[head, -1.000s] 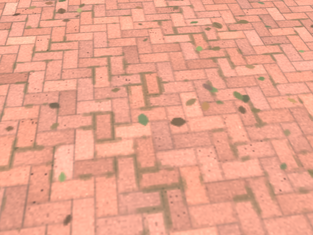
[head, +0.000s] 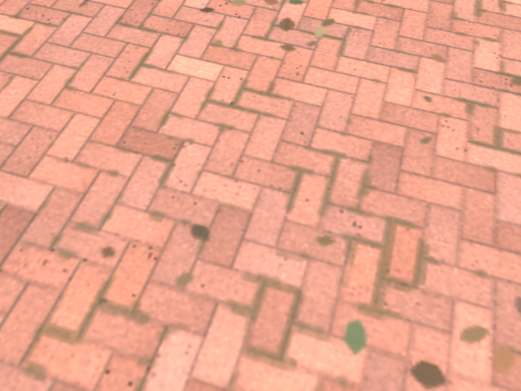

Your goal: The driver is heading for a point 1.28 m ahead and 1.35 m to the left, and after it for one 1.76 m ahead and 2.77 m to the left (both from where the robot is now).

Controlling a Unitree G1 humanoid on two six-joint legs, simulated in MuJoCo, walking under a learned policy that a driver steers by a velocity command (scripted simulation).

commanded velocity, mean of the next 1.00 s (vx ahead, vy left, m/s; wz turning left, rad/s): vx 0.05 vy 0.00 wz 0.59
